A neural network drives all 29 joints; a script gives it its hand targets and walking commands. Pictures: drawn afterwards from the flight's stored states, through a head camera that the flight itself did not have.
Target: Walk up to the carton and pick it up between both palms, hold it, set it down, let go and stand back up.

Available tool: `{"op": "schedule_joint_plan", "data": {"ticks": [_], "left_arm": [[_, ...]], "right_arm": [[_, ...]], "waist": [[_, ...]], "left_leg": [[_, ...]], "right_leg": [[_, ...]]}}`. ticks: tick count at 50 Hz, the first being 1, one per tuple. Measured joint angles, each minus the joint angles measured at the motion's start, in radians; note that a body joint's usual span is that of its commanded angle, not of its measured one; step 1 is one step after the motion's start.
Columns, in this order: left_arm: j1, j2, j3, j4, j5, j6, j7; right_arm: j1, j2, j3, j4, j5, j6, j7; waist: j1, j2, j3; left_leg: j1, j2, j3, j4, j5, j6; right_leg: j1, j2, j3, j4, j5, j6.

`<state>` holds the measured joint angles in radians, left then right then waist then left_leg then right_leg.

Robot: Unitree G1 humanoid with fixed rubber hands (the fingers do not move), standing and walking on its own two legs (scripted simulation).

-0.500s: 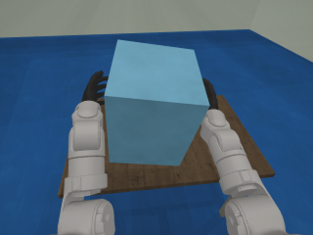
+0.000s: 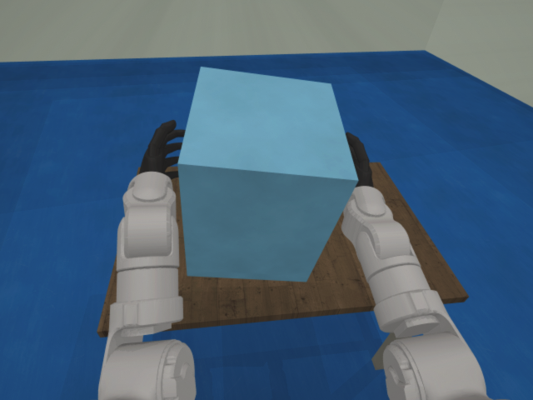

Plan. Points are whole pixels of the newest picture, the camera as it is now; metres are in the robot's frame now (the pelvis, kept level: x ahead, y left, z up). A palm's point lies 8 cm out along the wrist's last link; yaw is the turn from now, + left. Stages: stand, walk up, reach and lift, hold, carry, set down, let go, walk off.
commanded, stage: hold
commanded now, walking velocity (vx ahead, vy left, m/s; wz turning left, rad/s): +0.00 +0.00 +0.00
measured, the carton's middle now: (257, 182) +0.39 +0.01 +0.15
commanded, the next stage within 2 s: set down in 0.02 s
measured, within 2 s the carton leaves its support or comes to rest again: neither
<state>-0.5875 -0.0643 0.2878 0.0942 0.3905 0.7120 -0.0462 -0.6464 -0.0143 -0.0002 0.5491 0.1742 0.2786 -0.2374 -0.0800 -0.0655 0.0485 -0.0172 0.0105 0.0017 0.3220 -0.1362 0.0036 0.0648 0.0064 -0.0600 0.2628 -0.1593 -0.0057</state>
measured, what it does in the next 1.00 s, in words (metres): stands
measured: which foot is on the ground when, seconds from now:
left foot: down 0.00-1.00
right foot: down 0.00-1.00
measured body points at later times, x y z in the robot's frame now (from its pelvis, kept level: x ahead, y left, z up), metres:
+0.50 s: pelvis +0.01 +0.00 +0.00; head -0.02 +0.03 +0.45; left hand +0.38 +0.16 +0.16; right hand +0.38 -0.13 +0.15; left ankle +0.04 +0.11 -0.75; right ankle +0.01 -0.11 -0.75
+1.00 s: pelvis +0.02 +0.00 +0.00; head +0.00 +0.03 +0.45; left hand +0.40 +0.15 +0.12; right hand +0.39 -0.14 +0.12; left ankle +0.04 +0.11 -0.75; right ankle +0.01 -0.11 -0.75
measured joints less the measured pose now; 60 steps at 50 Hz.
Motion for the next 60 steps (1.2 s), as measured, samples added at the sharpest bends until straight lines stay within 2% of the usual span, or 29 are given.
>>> {"op": "schedule_joint_plan", "data": {"ticks": [9,19,23,29,40,49,60], "left_arm": [[-0.007,0.002,0.002,0.000,0.008,-0.029,-0.007],[0.000,-0.022,0.029,0.090,0.048,-0.175,-0.042],[0.039,-0.024,0.016,0.093,0.038,-0.206,-0.040],[0.097,-0.021,-0.025,0.095,0.003,-0.259,-0.009],[0.099,-0.027,-0.024,0.142,-0.008,-0.307,0.010],[0.090,-0.032,-0.001,0.209,-0.001,-0.350,0.004],[0.058,-0.029,0.019,0.345,-0.016,-0.442,0.020]], "right_arm": [[-0.001,0.016,-0.024,-0.001,-0.026,-0.032,0.007],[0.044,0.064,-0.107,0.067,-0.152,-0.236,0.038],[0.078,0.068,-0.103,0.078,-0.162,-0.296,0.040],[0.125,0.055,-0.076,0.081,-0.146,-0.363,0.035],[0.124,0.037,-0.064,0.121,-0.131,-0.404,0.029],[0.120,0.053,-0.100,0.180,-0.168,-0.441,0.035],[0.100,0.064,-0.171,0.267,-0.220,-0.501,0.048]], "waist": [[0.004,-0.006,0.005],[0.038,-0.006,0.018],[0.042,-0.009,0.037],[0.042,-0.014,0.047],[0.047,-0.014,0.032],[0.061,-0.012,0.026],[0.081,-0.003,0.009]], "left_leg": [[0.009,-0.001,-0.004,-0.003,-0.001,-0.002],[0.042,-0.007,0.000,-0.029,0.000,0.001],[0.039,-0.007,-0.003,-0.030,-0.002,-0.001],[0.015,-0.005,-0.008,-0.018,-0.010,-0.005],[0.006,-0.003,0.000,-0.024,-0.014,-0.004],[-0.003,-0.003,0.002,-0.031,-0.011,-0.004],[-0.037,0.001,0.009,-0.038,-0.004,-0.006]], "right_leg": [[0.009,-0.001,-0.004,0.001,-0.004,-0.001],[0.030,-0.007,-0.001,-0.003,-0.014,0.000],[0.032,-0.007,-0.005,-0.009,-0.015,0.000],[0.019,-0.004,-0.010,-0.016,-0.015,-0.001],[0.006,-0.003,-0.002,-0.024,-0.015,0.000],[-0.003,-0.003,0.000,-0.031,-0.011,0.000],[-0.038,0.001,0.007,-0.041,0.001,-0.002]]}}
